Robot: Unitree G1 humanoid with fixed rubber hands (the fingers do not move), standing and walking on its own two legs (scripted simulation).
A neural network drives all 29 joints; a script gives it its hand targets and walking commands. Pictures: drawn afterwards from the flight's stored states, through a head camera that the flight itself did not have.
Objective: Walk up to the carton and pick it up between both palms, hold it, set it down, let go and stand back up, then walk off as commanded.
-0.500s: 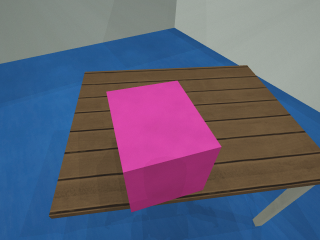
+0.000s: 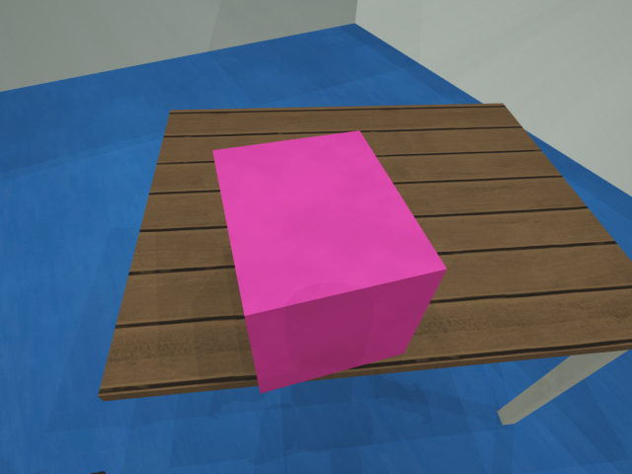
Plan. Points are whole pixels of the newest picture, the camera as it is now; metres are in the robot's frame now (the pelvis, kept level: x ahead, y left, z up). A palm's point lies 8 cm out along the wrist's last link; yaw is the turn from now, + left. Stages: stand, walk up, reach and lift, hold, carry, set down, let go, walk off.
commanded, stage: reach and lift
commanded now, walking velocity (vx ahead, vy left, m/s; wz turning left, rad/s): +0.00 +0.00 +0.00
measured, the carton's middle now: (312, 256) +0.46 +0.00 -0.01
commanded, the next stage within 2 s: none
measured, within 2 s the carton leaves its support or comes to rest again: neither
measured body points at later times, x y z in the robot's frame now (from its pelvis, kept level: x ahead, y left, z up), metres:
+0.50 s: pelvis -0.03 +0.00 -0.01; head -0.03 +0.02 +0.44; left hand +0.14 +0.27 -0.09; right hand +0.11 -0.31 -0.08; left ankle +0.01 +0.11 -0.73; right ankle +0.01 -0.09 -0.73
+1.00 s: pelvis +0.01 -0.01 +0.01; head +0.01 +0.01 +0.46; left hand +0.19 +0.22 -0.07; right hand +0.16 -0.30 -0.06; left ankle +0.01 +0.11 -0.73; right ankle +0.01 -0.09 -0.73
